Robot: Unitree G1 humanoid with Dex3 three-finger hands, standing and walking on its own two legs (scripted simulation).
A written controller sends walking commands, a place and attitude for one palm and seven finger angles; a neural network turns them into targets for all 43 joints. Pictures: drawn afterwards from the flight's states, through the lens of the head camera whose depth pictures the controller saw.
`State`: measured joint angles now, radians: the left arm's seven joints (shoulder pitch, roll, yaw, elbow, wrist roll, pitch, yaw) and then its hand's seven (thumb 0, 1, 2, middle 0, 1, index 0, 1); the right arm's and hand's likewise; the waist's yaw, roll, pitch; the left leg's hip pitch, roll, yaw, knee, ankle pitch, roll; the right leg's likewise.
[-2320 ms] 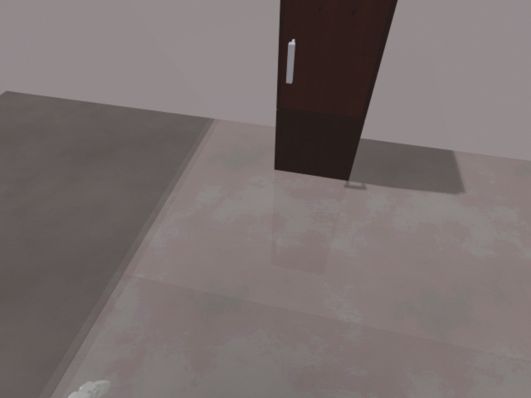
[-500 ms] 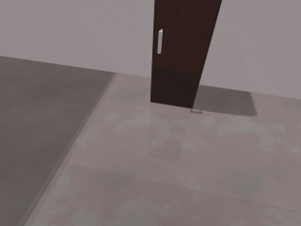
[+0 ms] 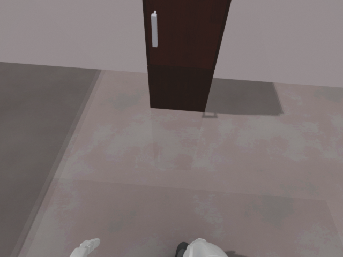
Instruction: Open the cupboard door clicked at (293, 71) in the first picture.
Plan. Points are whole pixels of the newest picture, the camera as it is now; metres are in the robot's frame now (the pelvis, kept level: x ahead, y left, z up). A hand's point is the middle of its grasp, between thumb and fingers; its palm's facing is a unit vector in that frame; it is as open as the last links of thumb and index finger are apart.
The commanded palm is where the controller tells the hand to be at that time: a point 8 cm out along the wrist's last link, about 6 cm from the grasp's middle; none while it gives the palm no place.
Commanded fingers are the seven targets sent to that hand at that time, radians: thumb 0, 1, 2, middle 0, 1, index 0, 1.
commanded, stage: walk to a spot facing it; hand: left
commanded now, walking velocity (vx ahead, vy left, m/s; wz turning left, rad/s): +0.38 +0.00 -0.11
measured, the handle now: (155, 29) +1.14 +0.14 -0.08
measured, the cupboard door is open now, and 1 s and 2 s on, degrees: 0 0 0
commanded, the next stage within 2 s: take the last steps up to it in 0.36 s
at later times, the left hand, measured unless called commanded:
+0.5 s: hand (108, 254) +0.14 +0.17 -0.14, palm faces +0.13 -0.98 -0.15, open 7.3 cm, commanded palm none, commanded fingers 0.00 0.90 0.90 -0.20 -0.30 -0.20 -0.30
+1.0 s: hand (127, 142) +0.47 +0.18 -0.13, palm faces -0.03 -0.97 -0.25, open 7.3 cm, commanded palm none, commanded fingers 0.00 0.90 0.90 -0.20 -0.30 -0.20 -0.30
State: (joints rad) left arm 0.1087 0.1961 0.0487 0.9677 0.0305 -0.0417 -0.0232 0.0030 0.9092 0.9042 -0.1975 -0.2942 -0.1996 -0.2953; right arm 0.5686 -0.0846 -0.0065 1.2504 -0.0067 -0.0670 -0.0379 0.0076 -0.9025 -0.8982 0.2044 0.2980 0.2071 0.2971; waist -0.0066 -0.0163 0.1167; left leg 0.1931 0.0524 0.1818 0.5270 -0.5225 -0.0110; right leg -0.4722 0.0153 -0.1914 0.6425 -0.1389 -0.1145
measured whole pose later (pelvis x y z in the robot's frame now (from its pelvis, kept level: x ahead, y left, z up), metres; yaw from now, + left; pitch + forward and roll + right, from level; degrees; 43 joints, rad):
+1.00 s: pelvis +0.39 -0.02 +0.02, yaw -4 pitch -2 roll +2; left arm 0.22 0.19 0.07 1.01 0.04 -0.02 -0.02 0.01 0.93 0.90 -0.20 -0.29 -0.20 -0.30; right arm 0.38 -0.16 -0.06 1.12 -0.03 -0.03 -0.01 0.00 -0.91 -0.90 0.20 0.30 0.20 0.30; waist -0.02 0.02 0.03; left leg -0.11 0.12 0.21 0.58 -0.41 -0.04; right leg -0.36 -0.09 -0.13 0.61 -0.21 0.00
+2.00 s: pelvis +0.59 -0.06 +0.02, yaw -4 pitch -1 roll +1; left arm 0.16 0.18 0.05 0.98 0.03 0.02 0.03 0.00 0.91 0.90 -0.20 -0.29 -0.20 -0.30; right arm 0.21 -0.18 -0.07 1.06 -0.01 0.03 -0.02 0.00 -0.91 -0.90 0.20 0.30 0.21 0.30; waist -0.01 0.03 0.08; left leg -0.29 0.08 0.14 0.64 -0.38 -0.02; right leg -0.27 -0.05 -0.06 0.60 -0.28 -0.01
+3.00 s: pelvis +0.58 -0.06 +0.03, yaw -2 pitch +0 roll -1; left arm 0.15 0.15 0.03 1.07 0.02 -0.02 0.03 0.00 0.92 0.90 -0.20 -0.29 -0.20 -0.30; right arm 0.38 -0.12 -0.03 1.16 0.00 0.01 -0.05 0.01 -0.91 -0.90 0.20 0.30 0.20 0.30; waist -0.05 0.03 0.06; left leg -0.19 0.07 0.04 0.67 -0.50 -0.02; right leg -0.23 -0.01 -0.13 0.50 -0.27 -0.04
